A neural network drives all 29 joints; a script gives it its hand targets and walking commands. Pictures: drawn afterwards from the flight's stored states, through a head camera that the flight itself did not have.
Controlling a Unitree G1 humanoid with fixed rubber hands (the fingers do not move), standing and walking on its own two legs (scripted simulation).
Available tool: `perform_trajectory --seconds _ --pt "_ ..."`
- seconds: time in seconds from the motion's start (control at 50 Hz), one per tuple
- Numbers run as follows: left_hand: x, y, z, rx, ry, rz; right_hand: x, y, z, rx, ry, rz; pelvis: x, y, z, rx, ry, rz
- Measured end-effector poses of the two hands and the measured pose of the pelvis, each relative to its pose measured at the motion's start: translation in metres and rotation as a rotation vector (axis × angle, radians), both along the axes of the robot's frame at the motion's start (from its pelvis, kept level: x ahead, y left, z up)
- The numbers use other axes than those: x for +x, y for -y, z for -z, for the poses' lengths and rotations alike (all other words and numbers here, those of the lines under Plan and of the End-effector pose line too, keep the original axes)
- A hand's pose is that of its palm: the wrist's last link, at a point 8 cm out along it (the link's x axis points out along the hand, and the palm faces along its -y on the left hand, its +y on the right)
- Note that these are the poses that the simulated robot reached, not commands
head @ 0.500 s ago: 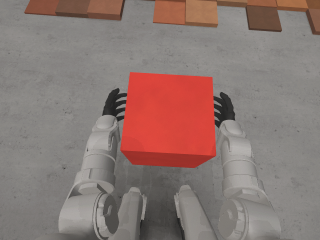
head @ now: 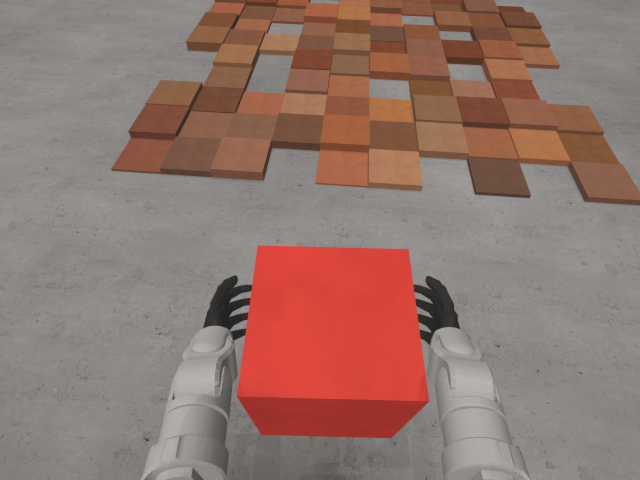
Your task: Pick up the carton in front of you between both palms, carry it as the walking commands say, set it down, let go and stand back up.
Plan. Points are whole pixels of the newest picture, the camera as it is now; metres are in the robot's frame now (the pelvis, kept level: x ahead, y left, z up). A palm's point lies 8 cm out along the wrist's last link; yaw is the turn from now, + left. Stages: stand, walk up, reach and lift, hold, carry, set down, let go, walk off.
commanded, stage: reach and lift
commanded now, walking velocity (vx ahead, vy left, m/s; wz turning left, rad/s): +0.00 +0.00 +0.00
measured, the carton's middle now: (329, 348) +0.32 -0.01 -0.09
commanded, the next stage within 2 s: hold in 1.22 s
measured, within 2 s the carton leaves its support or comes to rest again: neither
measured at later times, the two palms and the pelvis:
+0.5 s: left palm (203, 330) +0.29 +0.15 +0.05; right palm (456, 328) +0.29 -0.15 +0.05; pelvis -0.01 +0.00 +0.02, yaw +0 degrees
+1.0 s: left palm (201, 319) +0.29 +0.15 +0.06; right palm (457, 316) +0.30 -0.15 +0.06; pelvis +0.01 +0.00 +0.03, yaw +0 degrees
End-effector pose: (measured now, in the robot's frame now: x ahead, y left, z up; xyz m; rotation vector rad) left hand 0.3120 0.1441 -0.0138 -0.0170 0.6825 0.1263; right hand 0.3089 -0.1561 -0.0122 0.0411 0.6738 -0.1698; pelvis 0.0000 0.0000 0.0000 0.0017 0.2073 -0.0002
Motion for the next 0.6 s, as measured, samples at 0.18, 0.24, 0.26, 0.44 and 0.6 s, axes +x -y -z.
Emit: perform_trajectory --seconds 0.18,0.24,0.26,0.44,0.6 --pt "-0.016 -0.003 -0.048 0.021 0.021 0.002 -0.012 -0.003 -0.048 -0.024 0.02 -0.033 0.007 0.001 -0.022 -0.001 0.163 -0.002" --pt "-0.02 -0.004 -0.057 0.028 0.016 0.006 -0.015 -0.004 -0.058 -0.033 0.016 -0.044 0.005 0.001 -0.024 -0.001 0.205 -0.002" --pt "-0.022 -0.004 -0.059 0.03 0.012 0.008 -0.016 -0.004 -0.059 -0.035 0.011 -0.046 0.004 0.001 -0.025 -0.001 0.216 -0.001" --pt "-0.028 -0.004 -0.059 0.027 -0.015 0.009 -0.023 -0.004 -0.059 -0.032 -0.016 -0.042 -0.01 0.001 -0.023 -0.002 0.261 0.001" --pt "-0.023 -0.004 -0.065 0.027 0.001 0.008 -0.019 -0.003 -0.065 -0.03 0.0 -0.04 -0.012 0.001 -0.024 -0.001 0.266 0.002"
